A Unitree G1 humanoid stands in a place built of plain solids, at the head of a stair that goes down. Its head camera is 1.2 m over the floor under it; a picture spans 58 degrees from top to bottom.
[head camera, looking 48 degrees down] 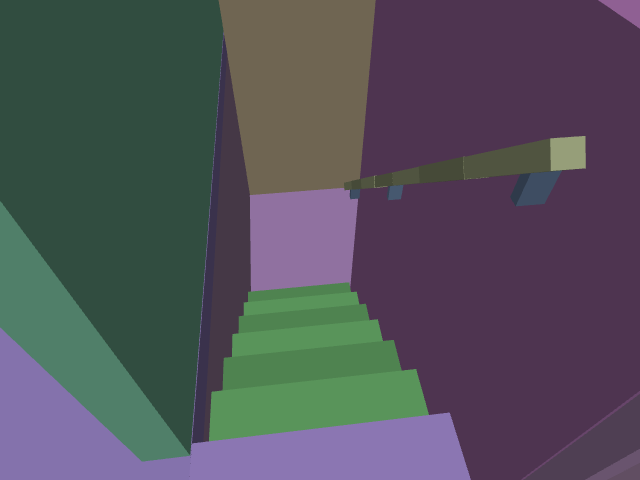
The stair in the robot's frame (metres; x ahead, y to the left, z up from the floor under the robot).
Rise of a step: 0.20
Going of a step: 0.22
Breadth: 0.70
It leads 7 degrees to the left of straight ahead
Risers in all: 7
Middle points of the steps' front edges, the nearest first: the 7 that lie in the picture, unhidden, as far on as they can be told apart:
0.40 -0.01 0.00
0.63 0.01 -0.20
0.85 0.04 -0.40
1.07 0.07 -0.60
1.29 0.09 -0.81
1.52 0.12 -1.01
1.74 0.14 -1.21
